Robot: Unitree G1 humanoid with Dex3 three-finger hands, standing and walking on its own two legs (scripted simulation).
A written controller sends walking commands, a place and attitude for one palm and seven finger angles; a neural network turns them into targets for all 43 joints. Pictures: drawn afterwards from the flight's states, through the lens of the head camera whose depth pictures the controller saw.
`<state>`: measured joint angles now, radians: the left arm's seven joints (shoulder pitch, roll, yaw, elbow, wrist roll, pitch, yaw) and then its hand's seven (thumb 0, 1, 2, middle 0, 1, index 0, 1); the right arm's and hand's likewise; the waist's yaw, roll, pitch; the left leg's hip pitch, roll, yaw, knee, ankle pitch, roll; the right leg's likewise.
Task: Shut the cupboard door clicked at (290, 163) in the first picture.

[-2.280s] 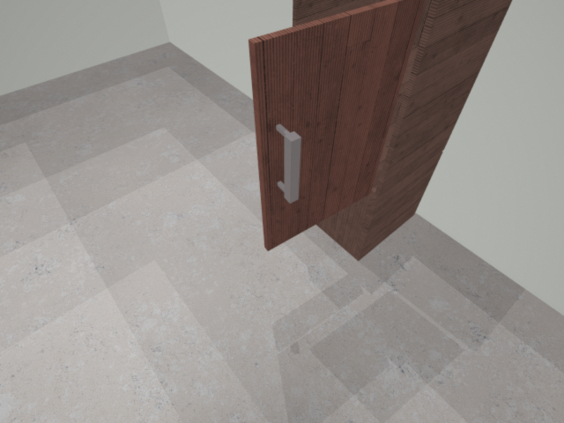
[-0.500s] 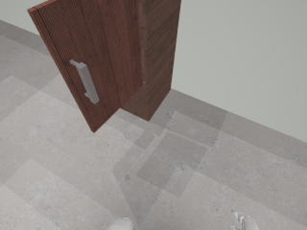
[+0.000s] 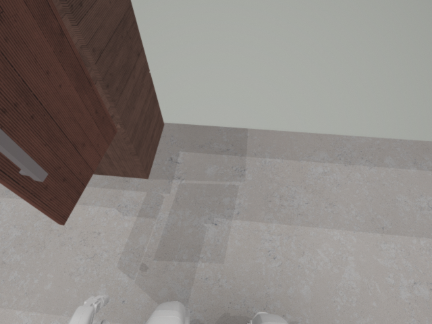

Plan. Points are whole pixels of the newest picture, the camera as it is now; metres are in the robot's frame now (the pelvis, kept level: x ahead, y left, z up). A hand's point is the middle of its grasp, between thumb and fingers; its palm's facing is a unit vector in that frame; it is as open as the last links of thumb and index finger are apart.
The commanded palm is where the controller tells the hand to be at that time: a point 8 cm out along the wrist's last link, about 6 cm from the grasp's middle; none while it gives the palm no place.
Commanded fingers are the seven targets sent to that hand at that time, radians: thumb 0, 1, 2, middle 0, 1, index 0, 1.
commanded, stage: walk to a spot facing it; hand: left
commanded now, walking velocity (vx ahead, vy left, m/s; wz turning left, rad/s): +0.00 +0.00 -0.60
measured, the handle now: (9, 154) +0.43 +0.48 +0.00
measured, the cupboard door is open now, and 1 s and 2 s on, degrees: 84 84 84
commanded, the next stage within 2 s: turn to face it in 1.50 s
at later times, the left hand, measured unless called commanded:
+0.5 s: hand (164, 268) +0.23 +0.13 -0.14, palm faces -0.37 -0.92 -0.16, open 7.4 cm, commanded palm none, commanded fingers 0.00 0.90 0.90 -0.20 -0.30 -0.20 -0.30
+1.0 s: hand (209, 237) +0.31 +0.04 -0.15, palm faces -0.43 -0.88 -0.20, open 7.3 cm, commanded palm none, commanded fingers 0.00 0.90 0.90 -0.20 -0.30 -0.20 -0.30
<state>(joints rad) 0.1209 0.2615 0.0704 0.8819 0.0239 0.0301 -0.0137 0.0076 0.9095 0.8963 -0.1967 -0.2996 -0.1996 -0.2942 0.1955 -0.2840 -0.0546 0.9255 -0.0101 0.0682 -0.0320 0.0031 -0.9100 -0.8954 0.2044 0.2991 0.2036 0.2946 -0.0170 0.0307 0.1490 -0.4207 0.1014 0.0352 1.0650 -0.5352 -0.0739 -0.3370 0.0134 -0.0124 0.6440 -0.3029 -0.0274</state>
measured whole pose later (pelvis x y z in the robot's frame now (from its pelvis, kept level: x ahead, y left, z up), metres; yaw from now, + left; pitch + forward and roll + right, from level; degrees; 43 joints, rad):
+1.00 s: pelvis +0.22 -0.13 +0.02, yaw -30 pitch +1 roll +0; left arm 0.31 0.20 0.06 1.04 0.02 -0.05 -0.01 0.00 0.93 0.90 -0.20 -0.30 -0.20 -0.29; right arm 0.10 -0.19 -0.05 0.93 -0.03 -0.02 0.02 0.00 -0.91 -0.90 0.20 0.30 0.20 0.29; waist 0.03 -0.01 0.06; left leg -0.52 0.09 0.07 0.71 -0.22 -0.05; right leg -0.06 0.06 -0.02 0.36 -0.32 -0.07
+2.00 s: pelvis +0.54 -0.38 +0.00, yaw -28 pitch +1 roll +0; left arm 0.17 0.18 0.07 1.00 0.02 0.02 0.01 0.01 0.91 0.90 -0.20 -0.30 -0.20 -0.29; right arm 0.17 -0.19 -0.03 0.97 -0.03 0.00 -0.01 0.00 -0.92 -0.90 0.20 0.30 0.20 0.29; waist 0.00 -0.03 0.07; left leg -0.43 -0.02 0.06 0.58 -0.18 0.06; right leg -0.46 -0.06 -0.02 1.13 -0.46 0.05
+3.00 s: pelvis +0.59 -0.54 +0.01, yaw +11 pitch +1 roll +2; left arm 0.18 0.20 0.04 0.85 0.03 0.01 0.02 0.01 0.91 0.90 -0.20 -0.30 -0.20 -0.29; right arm 0.14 -0.26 -0.09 0.91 -0.02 0.09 0.02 0.00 -0.91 -0.90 0.20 0.30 0.20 0.29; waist -0.01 0.03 0.10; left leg -0.50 -0.02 -0.04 1.12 -0.48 -0.04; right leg -0.31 -0.08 -0.11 0.63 -0.33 -0.01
